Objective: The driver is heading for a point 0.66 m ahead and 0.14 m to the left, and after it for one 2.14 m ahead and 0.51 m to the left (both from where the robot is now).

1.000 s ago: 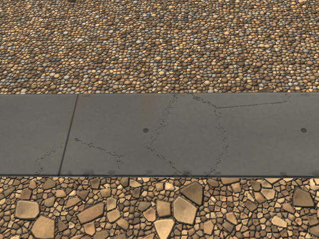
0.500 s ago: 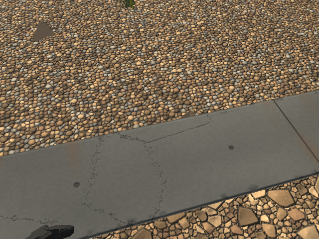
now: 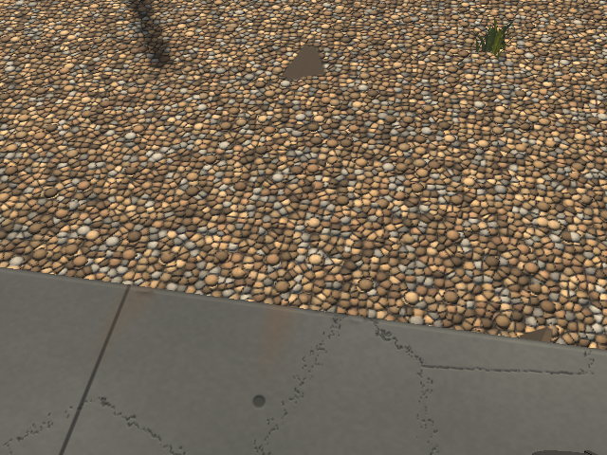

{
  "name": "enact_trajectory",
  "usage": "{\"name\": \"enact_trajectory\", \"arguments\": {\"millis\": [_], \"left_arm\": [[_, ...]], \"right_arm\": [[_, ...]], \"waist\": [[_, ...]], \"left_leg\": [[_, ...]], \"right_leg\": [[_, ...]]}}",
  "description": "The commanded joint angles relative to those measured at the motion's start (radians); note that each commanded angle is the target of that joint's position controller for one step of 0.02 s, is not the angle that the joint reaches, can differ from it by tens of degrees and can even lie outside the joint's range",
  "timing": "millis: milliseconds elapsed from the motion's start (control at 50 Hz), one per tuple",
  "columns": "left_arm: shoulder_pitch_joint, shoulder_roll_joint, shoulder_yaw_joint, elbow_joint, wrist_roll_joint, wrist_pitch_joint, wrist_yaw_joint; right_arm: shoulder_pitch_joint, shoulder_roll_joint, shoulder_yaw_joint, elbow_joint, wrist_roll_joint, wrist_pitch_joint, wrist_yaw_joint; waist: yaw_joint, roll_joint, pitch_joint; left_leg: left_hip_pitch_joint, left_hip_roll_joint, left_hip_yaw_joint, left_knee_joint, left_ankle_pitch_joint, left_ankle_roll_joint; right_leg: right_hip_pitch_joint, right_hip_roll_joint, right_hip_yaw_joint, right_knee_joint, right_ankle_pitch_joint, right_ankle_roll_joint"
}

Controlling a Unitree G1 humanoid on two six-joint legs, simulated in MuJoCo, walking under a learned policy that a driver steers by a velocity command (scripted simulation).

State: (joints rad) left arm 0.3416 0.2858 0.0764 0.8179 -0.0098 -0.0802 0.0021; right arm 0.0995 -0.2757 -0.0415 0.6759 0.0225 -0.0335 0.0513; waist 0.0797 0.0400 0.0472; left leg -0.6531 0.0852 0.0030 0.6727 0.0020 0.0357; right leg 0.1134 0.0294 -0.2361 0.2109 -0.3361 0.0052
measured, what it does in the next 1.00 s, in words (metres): walks ahead, turning left: left foot, then right foot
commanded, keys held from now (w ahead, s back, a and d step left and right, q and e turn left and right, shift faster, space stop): w+q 0.62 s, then w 0.14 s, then no key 0.24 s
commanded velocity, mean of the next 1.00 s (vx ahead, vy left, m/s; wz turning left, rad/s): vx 0.45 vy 0.00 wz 0.46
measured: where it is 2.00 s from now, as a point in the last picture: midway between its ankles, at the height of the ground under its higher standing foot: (279, 372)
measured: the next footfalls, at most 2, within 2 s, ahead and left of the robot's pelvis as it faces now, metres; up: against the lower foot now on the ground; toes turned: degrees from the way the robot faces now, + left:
left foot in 0.08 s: +0.23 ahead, +0.11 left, +0.00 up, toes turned +6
right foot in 0.58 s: +0.54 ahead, -0.04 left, +0.00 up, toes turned +24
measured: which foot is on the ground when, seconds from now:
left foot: up 0.00-0.06, down 0.08-0.58, up 0.60-1.00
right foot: down 0.00-0.10, up 0.12-0.56, down 0.58-1.00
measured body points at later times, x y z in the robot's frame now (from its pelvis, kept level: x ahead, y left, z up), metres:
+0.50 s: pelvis +0.29 +0.03 +0.01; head +0.32 +0.05 +0.46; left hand +0.45 +0.32 -0.07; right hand +0.42 -0.24 -0.09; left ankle +0.19 +0.10 -0.73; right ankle +0.50 -0.07 -0.70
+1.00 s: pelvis +0.53 +0.09 +0.01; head +0.56 +0.11 +0.45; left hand +0.41 +0.35 -0.12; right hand +0.84 +0.00 -0.07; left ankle +0.60 +0.26 -0.72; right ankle +0.50 -0.05 -0.73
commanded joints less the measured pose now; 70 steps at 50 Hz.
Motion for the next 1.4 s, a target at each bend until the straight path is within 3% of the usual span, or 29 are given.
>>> {"name": "enact_trajectory", "arguments": {"millis": [20,80,100,120,140,160,180,220,320,460,560,580,600,620,640,680,740,880,960,1020,1040,1060,1080,1100,1160,1300,1340,1360,1400], "left_arm": [[-0.031,0.199,0.048,-0.052,-0.012,0.01,0.01],[-0.051,0.215,0.045,-0.063,-0.021,0.031,0.021],[-0.006,0.133,0.015,-0.083,0.015,0.022,0.021],[0.055,0.043,-0.02,-0.139,0.019,-0.009,0.006],[-0.073,0.156,0.002,-0.149,-0.015,-0.042,-0.008],[-0.144,0.166,0.003,-0.178,-0.04,-0.056,-0.014],[-0.15,0.145,-0.002,-0.173,-0.023,-0.061,-0.005],[-0.123,0.152,0.006,-0.158,0.011,-0.047,0.0],[-0.194,0.095,-0.011,-0.177,0.03,-0.012,0.004],[-0.395,0.096,-0.018,-0.223,0.004,-0.035,-0.022],[-0.206,0.167,0.025,-0.18,0.006,-0.056,-0.02],[-0.065,0.216,0.04,-0.169,0.022,-0.059,-0.011],[0.019,0.293,0.058,-0.134,0.033,-0.045,-0.014],[0.001,0.203,0.041,-0.142,0.01,-0.04,-0.022],[-0.034,0.142,0.024,-0.148,0.006,-0.035,-0.02],[-0.095,0.095,0.005,-0.136,0.02,-0.026,-0.021],[-0.097,0.08,-0.001,-0.106,0.018,-0.036,-0.02],[-0.088,0.156,0.01,-0.039,0.001,-0.014,-0.008],[-0.051,0.175,0.01,0.001,-0.013,0.006,-0.003],[-0.055,0.149,-0.001,0.012,-0.012,0.009,0.0],[-0.022,0.097,-0.023,-0.012,0.024,0.001,-0.001],[0.11,0.027,-0.055,0.014,0.025,0.007,-0.01],[0.082,0.112,-0.034,0.036,0.008,0.026,-0.014],[0.015,0.133,-0.026,0.019,-0.008,0.04,-0.012],[-0.03,0.108,-0.023,0.02,0.007,0.09,0.019],[-0.043,0.059,-0.033,0.05,0.036,0.104,0.025],[-0.09,0.125,-0.027,0.018,0.042,0.1,0.029],[-0.124,0.155,-0.015,0.036,0.028,0.097,0.029],[-0.158,0.081,-0.035,0.038,0.036,0.076,0.026]], "right_arm": [[-0.065,-0.083,-0.024,-0.111,-0.001,-0.009,0.015],[0.248,-0.195,-0.09,-0.053,0.005,0.008,-0.003],[0.355,-0.284,-0.115,-0.03,0.01,0.022,-0.027],[0.294,-0.344,-0.115,-0.069,0.008,0.005,-0.022],[0.302,-0.243,-0.089,-0.082,0.001,-0.009,-0.014],[0.271,-0.206,-0.077,-0.073,-0.006,-0.022,-0.014],[0.21,-0.187,-0.07,-0.075,-0.004,-0.029,-0.014],[0.128,-0.148,-0.056,-0.1,-0.021,-0.033,-0.023],[0.16,-0.181,-0.065,-0.069,-0.011,-0.037,-0.051],[0.254,-0.191,-0.07,-0.021,0.005,-0.015,-0.067],[0.232,-0.142,-0.059,-0.025,-0.001,-0.002,-0.069],[0.242,-0.078,-0.035,-0.041,-0.015,-0.004,-0.064],[0.373,-0.025,-0.017,-0.072,0.015,-0.012,-0.064],[0.371,-0.13,-0.033,-0.048,0.027,-0.012,-0.07],[0.271,-0.182,-0.049,-0.05,0.018,-0.007,-0.071],[0.171,-0.154,-0.048,-0.067,-0.011,-0.008,-0.071],[0.188,-0.099,-0.039,-0.068,0.003,-0.007,-0.057],[0.039,-0.033,-0.006,-0.095,-0.021,-0.025,-0.038],[-0.018,-0.066,-0.018,-0.113,-0.02,-0.028,-0.025],[0.126,-0.141,-0.05,-0.066,-0.042,-0.028,-0.039],[0.204,-0.216,-0.062,-0.066,-0.065,-0.022,-0.051],[0.192,-0.164,-0.038,-0.067,-0.071,-0.011,-0.052],[0.183,-0.096,-0.022,-0.062,-0.045,0.0,-0.042],[0.124,-0.082,-0.015,-0.058,-0.03,0.001,-0.036],[-0.018,-0.104,-0.021,-0.05,-0.039,0.006,-0.033],[-0.046,-0.061,-0.009,0.016,-0.038,0.014,-0.05],[0.014,-0.048,-0.003,0.052,-0.049,0.015,-0.049],[0.03,-0.047,-0.007,0.053,-0.044,0.019,-0.054],[0.011,-0.064,-0.013,0.066,-0.042,0.022,-0.066]], "waist": [[-0.044,-0.09,0.031],[-0.229,-0.099,-0.165],[-0.232,0.084,-0.253],[-0.127,0.252,-0.398],[-0.207,0.08,-0.399],[-0.194,0.044,-0.251],[-0.14,-0.059,-0.157],[-0.076,-0.028,-0.105],[-0.081,-0.016,-0.052],[-0.159,0.045,-0.032],[-0.043,0.087,-0.108],[0.013,-0.014,-0.247],[-0.043,-0.343,-0.363],[-0.026,-0.273,-0.301],[0.0,-0.183,-0.178],[-0.02,-0.092,-0.053],[-0.06,-0.154,-0.041],[-0.041,-0.127,-0.058],[-0.04,-0.142,-0.078],[-0.125,-0.085,-0.159],[-0.128,0.056,-0.283],[-0.086,0.217,-0.422],[-0.11,0.127,-0.412],[-0.101,0.093,-0.294],[-0.04,0.068,-0.151],[-0.025,0.071,-0.134],[-0.064,-0.021,-0.046],[-0.097,-0.147,-0.008],[-0.09,-0.153,0.0]], "left_leg": [[0.039,-0.047,0.063,-0.038,-0.091,0.051],[0.51,-0.164,0.1,-0.099,-0.134,0.14],[0.808,0.012,-0.184,-0.105,-0.094,0.203],[1.064,0.24,-0.806,-0.288,-0.358,0.422],[1.051,0.239,-0.815,-0.387,-0.43,0.367],[0.928,0.208,-0.671,-0.398,-0.38,0.32],[0.77,0.164,-0.557,-0.396,-0.251,0.286],[0.581,0.104,-0.429,-0.419,-0.05,0.266],[0.424,0.04,-0.289,-0.456,0.098,0.256],[0.438,0.02,-0.335,-0.382,-0.125,0.177],[0.485,-0.003,-0.404,-0.147,-0.059,0.109],[0.38,-0.065,-0.326,0.123,-0.173,0.072],[0.025,-0.203,-0.19,0.442,-0.585,0.002],[-0.109,-0.122,-0.206,0.586,-0.573,-0.014],[-0.133,-0.093,-0.192,0.62,-0.477,-0.021],[-0.082,-0.045,-0.161,0.553,-0.361,-0.025],[-0.006,-0.015,-0.135,0.456,-0.319,-0.028],[0.145,-0.039,-0.017,0.025,-0.046,-0.057],[0.225,-0.069,-0.027,-0.12,-0.004,-0.018],[0.511,-0.07,-0.029,-0.259,0.239,0.054],[0.765,0.124,-0.215,-0.16,0.697,0.135],[0.914,0.321,-0.447,-0.165,0.806,0.315],[0.836,0.277,-0.444,-0.199,0.626,0.299],[0.751,0.228,-0.377,-0.234,0.488,0.259],[0.432,0.144,-0.271,-0.349,0.171,0.183],[0.25,0.048,-0.171,-0.383,-0.37,0.108],[0.222,-0.024,-0.136,-0.345,-0.522,0.015],[0.314,-0.073,-0.071,-0.316,-0.433,-0.016],[0.425,-0.073,-0.063,-0.251,-0.306,-0.017]], "right_leg": [[-0.009,-0.313,0.046,0.058,0.808,-0.13],[-0.131,-0.258,0.0,0.541,1.013,-0.072],[-0.409,-0.187,0.005,0.872,0.429,-0.026],[-0.786,0.033,0.19,1.198,-0.268,0.022],[-0.885,-0.021,0.355,1.23,-0.22,0.001],[-0.923,-0.058,0.341,1.172,-0.13,-0.02],[-0.882,-0.104,0.336,1.076,-0.057,-0.022],[-0.754,-0.147,0.341,0.962,0.013,-0.005],[-0.726,-0.125,0.296,0.716,0.175,0.07],[-0.598,-0.038,0.312,0.327,0.416,0.062],[-0.321,-0.049,0.313,0.224,0.273,-0.031],[-0.073,-0.208,0.463,0.237,0.202,-0.095],[0.231,-0.426,0.927,0.139,-0.057,-0.256],[0.202,-0.448,1.036,0.081,-0.286,-0.251],[0.09,-0.399,0.887,0.066,-0.247,-0.209],[-0.108,-0.302,0.654,0.038,0.02,-0.176],[-0.196,-0.257,0.513,-0.014,0.184,-0.196],[-0.237,-0.208,0.259,0.011,0.776,-0.185],[-0.169,-0.233,0.273,0.09,0.734,-0.156],[-0.226,-0.161,0.238,0.323,0.691,-0.082],[-0.396,-0.092,0.197,0.548,0.359,-0.025],[-0.553,-0.028,0.252,0.784,-0.305,0.03],[-0.565,-0.06,0.326,0.848,-0.375,0.042],[-0.626,-0.078,0.313,0.867,-0.352,0.051],[-0.51,-0.111,0.292,0.714,-0.209,0.08],[-0.213,-0.071,0.239,0.321,0.168,0.033],[-0.258,-0.157,0.328,0.211,0.141,-0.02],[-0.422,-0.142,0.326,0.184,-0.093,-0.049],[-0.5,-0.125,0.323,0.136,-0.132,-0.025]]}}
Keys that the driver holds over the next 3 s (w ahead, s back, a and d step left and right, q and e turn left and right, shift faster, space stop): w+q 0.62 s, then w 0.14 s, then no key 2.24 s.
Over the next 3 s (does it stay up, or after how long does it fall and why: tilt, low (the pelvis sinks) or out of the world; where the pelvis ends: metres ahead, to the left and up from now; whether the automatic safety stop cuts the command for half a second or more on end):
stays up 0.64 0.13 0.01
